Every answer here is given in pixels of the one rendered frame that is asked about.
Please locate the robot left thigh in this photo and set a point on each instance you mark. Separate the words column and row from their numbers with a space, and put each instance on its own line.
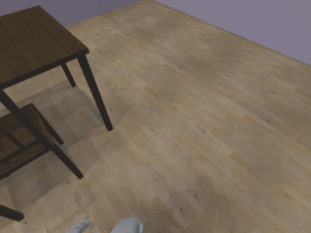
column 129, row 225

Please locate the chair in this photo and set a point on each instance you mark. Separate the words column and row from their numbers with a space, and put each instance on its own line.
column 25, row 135

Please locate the left robot hand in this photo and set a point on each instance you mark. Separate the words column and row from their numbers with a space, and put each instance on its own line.
column 79, row 227

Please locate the table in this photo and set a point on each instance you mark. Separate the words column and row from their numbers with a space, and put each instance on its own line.
column 33, row 42

